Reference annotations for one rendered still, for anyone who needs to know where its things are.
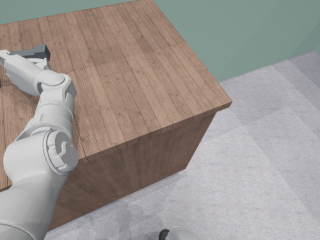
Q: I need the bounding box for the left robot upper arm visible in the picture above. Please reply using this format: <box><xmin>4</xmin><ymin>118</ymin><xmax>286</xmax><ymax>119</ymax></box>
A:
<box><xmin>0</xmin><ymin>130</ymin><xmax>79</xmax><ymax>240</ymax></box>

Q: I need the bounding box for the robot right foot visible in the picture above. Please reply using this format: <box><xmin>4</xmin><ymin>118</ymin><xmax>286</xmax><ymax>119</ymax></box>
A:
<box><xmin>159</xmin><ymin>229</ymin><xmax>169</xmax><ymax>240</ymax></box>

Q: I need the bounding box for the right robot thigh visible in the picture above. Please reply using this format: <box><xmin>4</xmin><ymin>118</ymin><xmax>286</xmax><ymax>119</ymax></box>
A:
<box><xmin>165</xmin><ymin>229</ymin><xmax>200</xmax><ymax>240</ymax></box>

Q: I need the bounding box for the left robot forearm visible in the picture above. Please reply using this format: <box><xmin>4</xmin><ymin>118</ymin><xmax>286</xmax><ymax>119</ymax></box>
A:
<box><xmin>3</xmin><ymin>69</ymin><xmax>77</xmax><ymax>179</ymax></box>

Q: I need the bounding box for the robot left hand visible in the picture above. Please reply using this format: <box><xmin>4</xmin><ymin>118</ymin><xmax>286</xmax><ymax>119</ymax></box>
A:
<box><xmin>0</xmin><ymin>49</ymin><xmax>52</xmax><ymax>96</ymax></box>

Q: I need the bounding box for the counter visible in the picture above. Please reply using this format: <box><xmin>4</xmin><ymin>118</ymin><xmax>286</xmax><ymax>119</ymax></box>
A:
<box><xmin>0</xmin><ymin>0</ymin><xmax>233</xmax><ymax>232</ymax></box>

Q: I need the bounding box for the tap lever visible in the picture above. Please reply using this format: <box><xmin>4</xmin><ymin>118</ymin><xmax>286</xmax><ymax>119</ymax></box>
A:
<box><xmin>10</xmin><ymin>44</ymin><xmax>51</xmax><ymax>61</ymax></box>

